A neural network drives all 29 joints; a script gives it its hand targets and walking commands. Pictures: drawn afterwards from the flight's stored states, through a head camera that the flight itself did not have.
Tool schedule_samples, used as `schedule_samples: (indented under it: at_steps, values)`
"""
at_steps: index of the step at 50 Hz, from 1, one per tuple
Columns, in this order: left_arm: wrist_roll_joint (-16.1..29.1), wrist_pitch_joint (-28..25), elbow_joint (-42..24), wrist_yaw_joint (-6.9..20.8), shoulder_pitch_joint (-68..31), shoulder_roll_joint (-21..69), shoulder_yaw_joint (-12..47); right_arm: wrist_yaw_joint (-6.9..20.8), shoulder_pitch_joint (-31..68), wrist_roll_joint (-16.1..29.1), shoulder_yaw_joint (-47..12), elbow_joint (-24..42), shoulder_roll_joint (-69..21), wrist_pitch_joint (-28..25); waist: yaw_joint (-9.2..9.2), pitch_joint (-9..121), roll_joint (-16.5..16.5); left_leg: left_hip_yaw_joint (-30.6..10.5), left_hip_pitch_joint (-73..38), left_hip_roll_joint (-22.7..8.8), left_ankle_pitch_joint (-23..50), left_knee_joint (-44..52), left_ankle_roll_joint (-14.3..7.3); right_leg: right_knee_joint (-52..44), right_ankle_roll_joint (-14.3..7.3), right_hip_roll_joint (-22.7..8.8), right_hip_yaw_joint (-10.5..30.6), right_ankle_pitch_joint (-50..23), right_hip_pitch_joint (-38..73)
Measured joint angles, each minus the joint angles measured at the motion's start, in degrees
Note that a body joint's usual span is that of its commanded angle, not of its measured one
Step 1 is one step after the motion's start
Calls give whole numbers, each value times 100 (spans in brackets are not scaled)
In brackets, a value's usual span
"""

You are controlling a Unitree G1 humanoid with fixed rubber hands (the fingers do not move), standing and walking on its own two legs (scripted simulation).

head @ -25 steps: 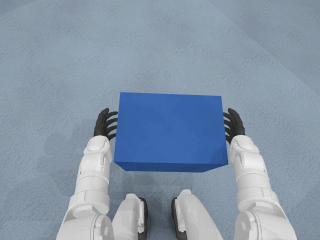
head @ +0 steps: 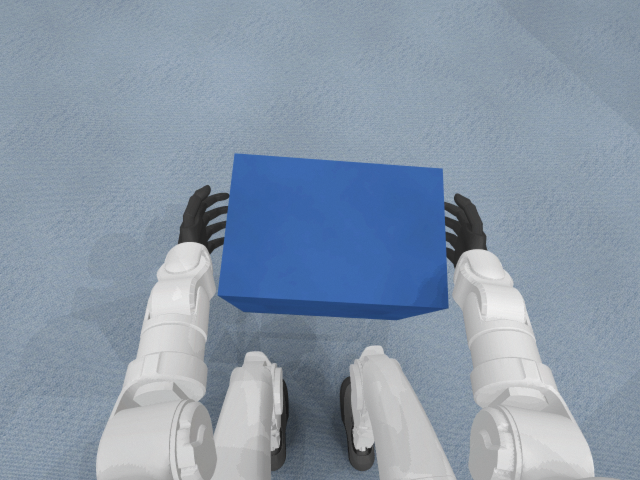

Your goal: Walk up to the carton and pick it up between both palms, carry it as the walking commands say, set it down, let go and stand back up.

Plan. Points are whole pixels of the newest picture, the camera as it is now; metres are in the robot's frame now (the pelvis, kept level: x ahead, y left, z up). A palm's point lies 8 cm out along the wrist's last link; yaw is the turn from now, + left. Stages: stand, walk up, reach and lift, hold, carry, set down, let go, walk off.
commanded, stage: set down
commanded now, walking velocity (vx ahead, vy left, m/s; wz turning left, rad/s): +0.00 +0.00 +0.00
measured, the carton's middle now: (328, 250) +0.41 -0.03 -0.15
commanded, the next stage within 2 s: none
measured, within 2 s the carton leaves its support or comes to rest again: neither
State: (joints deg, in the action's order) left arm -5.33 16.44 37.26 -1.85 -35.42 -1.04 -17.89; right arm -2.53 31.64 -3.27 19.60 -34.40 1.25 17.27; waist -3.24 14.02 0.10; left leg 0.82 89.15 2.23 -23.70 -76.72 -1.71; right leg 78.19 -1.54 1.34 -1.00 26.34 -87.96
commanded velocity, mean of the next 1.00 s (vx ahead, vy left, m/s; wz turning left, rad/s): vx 0.00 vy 0.00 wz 0.00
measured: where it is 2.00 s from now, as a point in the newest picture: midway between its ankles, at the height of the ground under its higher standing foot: (316, 438)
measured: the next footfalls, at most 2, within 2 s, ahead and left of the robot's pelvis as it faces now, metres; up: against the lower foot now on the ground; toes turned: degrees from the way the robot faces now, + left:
none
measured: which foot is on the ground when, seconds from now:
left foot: down 0.00-1.00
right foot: down 0.00-1.00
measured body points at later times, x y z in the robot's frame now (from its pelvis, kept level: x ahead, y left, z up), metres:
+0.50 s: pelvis -0.03 +0.00 -0.08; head +0.21 +0.01 +0.30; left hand +0.44 +0.15 -0.18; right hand +0.40 -0.21 -0.17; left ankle +0.09 +0.10 -0.58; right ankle +0.07 -0.10 -0.58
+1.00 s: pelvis -0.07 +0.01 -0.16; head +0.29 +0.01 +0.10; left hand +0.47 +0.14 -0.31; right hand +0.42 -0.22 -0.31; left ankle +0.09 +0.10 -0.58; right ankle +0.07 -0.10 -0.58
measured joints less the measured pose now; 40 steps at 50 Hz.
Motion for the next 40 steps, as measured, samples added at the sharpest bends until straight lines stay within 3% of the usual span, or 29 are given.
schedule_samples:
  at_steps: [21,32,40]
  values:
    - [232,-89,272,-108,-929,-399,210,-201,798,539,-92,-295,288,-206,-7,-234,80,-136,1669,58,-194,-1403,73,1319,-20,64,-113,161,-1628]
    - [293,-28,494,-187,-1570,-530,147,-211,1440,572,-30,-559,501,-165,12,-481,22,-95,2416,72,-224,-2081,29,1976,39,69,-106,184,-2359]
    - [366,52,312,-245,-2103,-676,204,-201,1944,633,7,-393,678,-112,27,-1378,25,-70,2591,87,-230,-2556,-2,2442,69,53,-119,207,-2511]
